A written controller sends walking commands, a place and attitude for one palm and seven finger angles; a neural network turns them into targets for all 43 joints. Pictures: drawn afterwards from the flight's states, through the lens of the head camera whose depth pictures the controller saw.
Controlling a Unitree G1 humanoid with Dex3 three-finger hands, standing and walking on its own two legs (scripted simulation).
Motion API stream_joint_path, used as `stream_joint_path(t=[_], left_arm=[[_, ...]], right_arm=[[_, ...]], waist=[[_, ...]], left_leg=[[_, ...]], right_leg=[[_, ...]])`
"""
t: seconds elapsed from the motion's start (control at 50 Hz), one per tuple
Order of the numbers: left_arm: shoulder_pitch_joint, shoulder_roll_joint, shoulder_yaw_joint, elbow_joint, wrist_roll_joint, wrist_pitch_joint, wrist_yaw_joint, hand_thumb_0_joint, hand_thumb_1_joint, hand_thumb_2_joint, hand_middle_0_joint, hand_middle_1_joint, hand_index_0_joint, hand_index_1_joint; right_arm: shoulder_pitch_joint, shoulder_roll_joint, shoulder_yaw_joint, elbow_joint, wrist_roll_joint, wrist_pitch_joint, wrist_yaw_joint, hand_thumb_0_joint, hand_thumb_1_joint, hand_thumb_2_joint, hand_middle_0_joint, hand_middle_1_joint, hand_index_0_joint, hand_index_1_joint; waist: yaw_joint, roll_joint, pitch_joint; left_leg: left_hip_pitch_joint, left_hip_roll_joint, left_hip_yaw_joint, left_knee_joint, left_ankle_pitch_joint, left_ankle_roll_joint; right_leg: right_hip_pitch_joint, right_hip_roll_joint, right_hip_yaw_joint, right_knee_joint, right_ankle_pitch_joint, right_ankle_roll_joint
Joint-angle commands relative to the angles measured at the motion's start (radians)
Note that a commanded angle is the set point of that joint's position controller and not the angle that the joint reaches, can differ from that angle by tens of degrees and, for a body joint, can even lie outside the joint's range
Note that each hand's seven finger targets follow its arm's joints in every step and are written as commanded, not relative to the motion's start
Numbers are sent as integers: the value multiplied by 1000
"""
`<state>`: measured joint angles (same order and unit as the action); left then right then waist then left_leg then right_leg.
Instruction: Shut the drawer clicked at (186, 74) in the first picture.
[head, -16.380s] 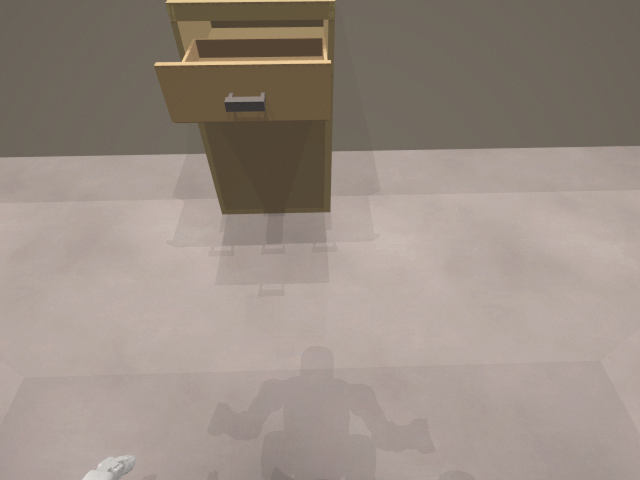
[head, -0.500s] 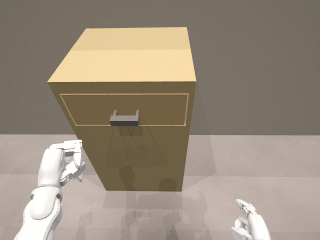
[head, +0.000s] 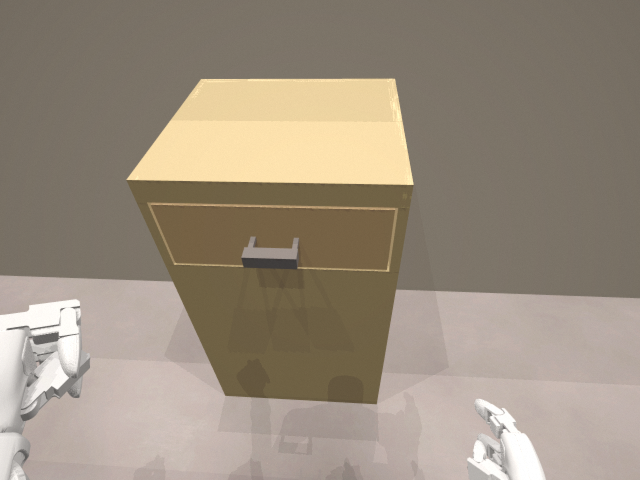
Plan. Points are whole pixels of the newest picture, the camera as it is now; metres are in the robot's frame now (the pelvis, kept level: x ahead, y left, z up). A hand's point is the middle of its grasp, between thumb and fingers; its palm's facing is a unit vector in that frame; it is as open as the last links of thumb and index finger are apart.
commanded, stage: draw the hand back to the body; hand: left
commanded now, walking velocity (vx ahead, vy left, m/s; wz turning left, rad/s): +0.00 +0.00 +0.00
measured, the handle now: (272, 249) +0.52 +0.16 -0.04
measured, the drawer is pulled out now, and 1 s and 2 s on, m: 0.00 0.00 0.00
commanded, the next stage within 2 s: step back with the hand held close in 0.10 s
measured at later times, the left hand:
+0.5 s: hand (104, 357) +0.19 +0.24 +0.14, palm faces +0.26 -0.85 -0.47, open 3.2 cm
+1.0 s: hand (47, 433) +0.11 +0.25 +0.15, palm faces +0.31 -0.85 -0.43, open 3.2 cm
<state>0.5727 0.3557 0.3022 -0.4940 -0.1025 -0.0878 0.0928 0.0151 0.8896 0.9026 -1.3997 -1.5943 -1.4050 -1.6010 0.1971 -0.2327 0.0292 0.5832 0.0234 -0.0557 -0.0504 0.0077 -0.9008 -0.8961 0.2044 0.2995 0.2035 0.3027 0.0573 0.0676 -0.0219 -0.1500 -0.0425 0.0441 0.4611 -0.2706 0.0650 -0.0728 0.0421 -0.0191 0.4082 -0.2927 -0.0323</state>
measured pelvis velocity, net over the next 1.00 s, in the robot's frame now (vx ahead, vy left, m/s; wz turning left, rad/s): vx -0.08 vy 0.01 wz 0.00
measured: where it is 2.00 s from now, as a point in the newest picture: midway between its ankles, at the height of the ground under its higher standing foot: outside the picture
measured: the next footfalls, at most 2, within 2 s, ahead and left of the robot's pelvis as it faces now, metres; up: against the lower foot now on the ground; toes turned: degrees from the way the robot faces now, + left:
right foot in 1.46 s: -0.24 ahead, -0.10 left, +0.00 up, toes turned -2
left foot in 1.74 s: -0.13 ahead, +0.08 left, +0.00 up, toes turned -1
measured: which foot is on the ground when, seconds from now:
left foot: down 0.00-1.00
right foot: down 0.00-1.00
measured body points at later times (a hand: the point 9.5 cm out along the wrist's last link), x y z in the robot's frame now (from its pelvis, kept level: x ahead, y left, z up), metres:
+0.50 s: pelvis -0.02 +0.01 +0.00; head +0.01 -0.01 +0.45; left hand +0.17 +0.28 +0.17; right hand +0.16 -0.24 -0.09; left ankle -0.01 +0.07 -0.74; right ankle -0.04 -0.10 -0.74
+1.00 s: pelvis -0.08 +0.01 -0.01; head -0.05 +0.02 +0.44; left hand +0.09 +0.29 +0.17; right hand +0.09 -0.23 -0.09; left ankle -0.01 +0.07 -0.74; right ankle -0.04 -0.10 -0.74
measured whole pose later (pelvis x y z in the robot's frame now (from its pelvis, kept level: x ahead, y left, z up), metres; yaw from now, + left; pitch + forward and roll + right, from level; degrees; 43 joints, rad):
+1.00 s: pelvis -0.08 +0.01 -0.01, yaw +0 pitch +1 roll -3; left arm 0.65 0.37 0.34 -0.60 -0.06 -0.21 0.13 0.01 0.89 0.90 -1.40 -1.59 -1.41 -1.60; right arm 0.20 -0.22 -0.01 0.55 0.01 -0.01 -0.06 0.01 -0.90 -0.90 0.21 0.30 0.21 0.30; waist -0.01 0.03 0.03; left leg -0.40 -0.03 0.03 0.58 -0.21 0.07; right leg -0.31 0.05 -0.04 0.50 -0.21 -0.02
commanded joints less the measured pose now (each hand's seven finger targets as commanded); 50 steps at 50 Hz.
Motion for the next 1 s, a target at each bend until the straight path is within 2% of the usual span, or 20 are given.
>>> stream_joint_path(t=[0.0, 0.1, 0.16, 0.2, 0.22, 0.26, 0.28, 0.32, 0.36, 0.4, 0.48, 0.5, 0.54, 0.6, 0.68, 0.78, 0.82, 0.88, 0.94, 0.98], left_arm=[[-82, 122, 69, -161, 8, -48, 14, 0, 900, 900, -1400, -1600, -1400, -1600], [-105, 156, 92, -191, 9, -54, 25, 0, 900, 900, -1400, -1600, -1400, -1600], [-101, 153, 88, -227, 9, -63, 30, 0, 900, 900, -1400, -1600, -1400, -1600], [-97, 172, 108, -233, 10, -64, 33, 0, 900, 900, -1400, -1600, -1400, -1600], [-288, 348, 293, -364, 17, -121, 42, 0, 900, 900, -1400, -1600, -1400, -1600], [-119, 224, 210, -186, 22, -137, 29, 0, 900, 900, -1400, -1600, -1400, -1600], [-72, 167, 160, -148, 23, -133, 20, 0, 900, 900, -1400, -1600, -1400, -1600], [-19, 130, 129, -128, 22, -140, 9, 0, 900, 900, -1400, -1600, -1400, -1600], [46, 116, 120, -106, 23, -134, 7, 0, 900, 900, -1400, -1600, -1400, -1600], [71, 140, 138, -151, 24, -137, 8, 0, 900, 900, -1400, -1600, -1400, -1600], [98, 210, 198, -261, 24, -149, 21, 0, 900, 900, -1400, -1600, -1400, -1600], [79, 246, 225, -315, 25, -154, 28, 0, 900, 900, -1400, -1600, -1400, -1600], [112, 240, 231, -323, 20, -157, 35, 0, 900, 900, -1400, -1600, -1400, -1600], [112, 235, 224, -356, 20, -159, 41, 0, 900, 900, -1400, -1600, -1400, -1600], [118, 195, 205, -288, 27, -157, 45, 0, 900, 900, -1400, -1600, -1400, -1600], [78, 171, 182, -234, 37, -152, 45, 0, 900, 900, -1400, -1600, -1400, -1600], [63, 179, 179, -254, 41, -158, 49, 0, 900, 900, -1400, -1600, -1400, -1600], [50, 189, 165, -280, 38, -172, 59, 0, 900, 900, -1400, -1600, -1400, -1600], [55, 208, 179, -315, 37, -185, 75, 0, 900, 900, -1400, -1600, -1400, -1600], [58, 223, 190, -349, 38, -195, 79, 0, 900, 900, -1400, -1600, -1400, -1600]], right_arm=[[-125, -117, -47, -156, 2, -65, -4, 0, -900, -900, 200, 300, 200, 300], [-133, -111, -45, -162, 1, -71, -15, 0, -900, -900, 200, 300, 200, 300], [-134, -101, -39, -165, 1, -83, -17, 0, -900, -900, 200, 300, 200, 300], [-137, -105, -38, -158, 0, -93, -16, 0, -900, -900, 200, 300, 200, 300], [-133, -133, -49, -183, -4, -73, -14, 0, -900, -900, 200, 300, 200, 300], [-125, -110, -53, -150, -10, -54, -9, 0, -900, -900, 200, 300, 200, 300], [-117, -118, -55, -153, -10, -41, -2, 0, -900, -900, 200, 300, 200, 300], [-116, -126, -63, -157, -9, -28, 4, 0, -900, -900, 200, 300, 200, 300], [-116, -128, -73, -166, -7, -6, 6, 0, -900, -900, 200, 300, 200, 300], [-132, -129, -80, -183, -7, 9, 4, 0, -900, -900, 200, 300, 200, 300], [-133, -117, -84, -219, 0, 30, -5, 0, -900, -900, 200, 300, 200, 300], [-132, -126, -85, -227, -2, 29, -10, 0, -900, -900, 200, 300, 200, 300], [-125, -114, -82, -231, 1, 27, -14, 0, -900, -900, 200, 300, 200, 300], [-111, -126, -87, -228, -5, 12, -19, 0, -900, -900, 200, 300, 200, 300], [-98, -125, -90, -202, -14, -5, -18, 0, -900, -900, 200, 300, 200, 300], [-95, -130, -92, -201, -7, -7, -20, 0, -900, -900, 200, 300, 200, 300], [-89, -124, -92, -202, -7, -8, -21, 0, -900, -900, 200, 300, 200, 300], [-84, -115, -94, -193, -12, -8, -13, 0, -900, -900, 200, 300, 200, 300], [-84, -107, -88, -186, -15, -7, -15, 0, -900, -900, 200, 300, 200, 300], [-88, -118, -85, -192, -13, -11, -20, 0, -900, -900, 200, 300, 200, 300]], waist=[[-19, -32, 3], [-9, -36, -31], [-5, 19, -48], [1, 22, -54], [-36, 17, 17], [-47, -70, 39], [-54, -68, 33], [-54, -26, -2], [-50, -33, -38], [-40, -28, -83], [-38, -76, -154], [-35, -42, -182], [-35, -18, -194], [-39, 67, -179], [-49, 77, -98], [-68, -64, -28], [-74, -123, -25], [-86, -166, -12], [-90, -117, -44], [-86, -22, -52]], left_leg=[[61, 85, -89, -68, 247, -24], [62, 79, -90, -71, 190, -19], [65, 76, -89, -71, 205, -24], [62, 75, -91, -69, 213, -25], [-21, 91, -113, -48, 122, 10], [-8, 84, -108, -6, 138, 4], [4, 87, -107, -6, 164, 2], [16, 105, -111, -36, 259, 0], [16, 124, -111, -52, 333, 4], [19, 135, -113, -58, 396, 5], [-18, 148, -120, -41, 438, 8], [-41, 151, -129, -41, 453, 7], [-50, 156, -129, -38, 451, 8], [-82, 180, -156, -64, 427, 14], [-207, 225, -186, -124, 237, 34], [-387, 185, -194, -112, -115, 36], [-357, 136, -178, -56, -168, 21], [-220, 80, -141, 88, -137, -10], [-178, 77, -141, 73, -42, -15], [-190, 113, -185, -28, -20, -2]], right_leg=[[-108, -32, 23, -60, 225, 1], [-88, -36, 31, -62, 188, -1], [-69, -41, 35, -51, 202, -6], [-62, -38, 37, -59, 212, -7], [-91, -92, 179, -94, 305, -1], [-130, -135, 203, -107, 370, -5], [-132, -134, 194, -98, 381, 1], [-113, -113, 142, -60, 395, 12], [-98, -97, 106, -29, 393, 29], [-83, -86, 85, -1, 399, 34], [-45, -86, 87, 46, 427, 35], [-12, -86, 82, 65, 439, 33], [-19, -82, 85, 85, 416, 35], [-45, -60, 75, 122, 282, 37], [-61, -46, 72, 173, 94, 38], [-20, -69, 138, 120, 156, 26], [-83, -108, 192, 29, 106, 7], [-279, -193, 279, -124, -85, -46], [-274, -190, 231, -103, 3, -46], [-233, -115, 148, -32, 52, -8]])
